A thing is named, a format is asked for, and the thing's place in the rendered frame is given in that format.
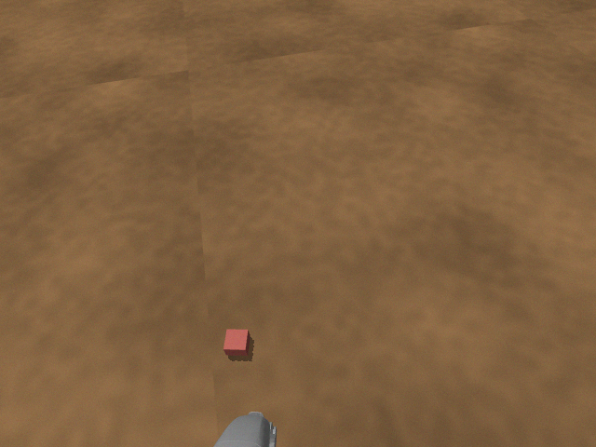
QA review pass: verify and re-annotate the small box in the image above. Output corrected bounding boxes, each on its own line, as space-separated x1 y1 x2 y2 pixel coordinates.
223 329 251 356

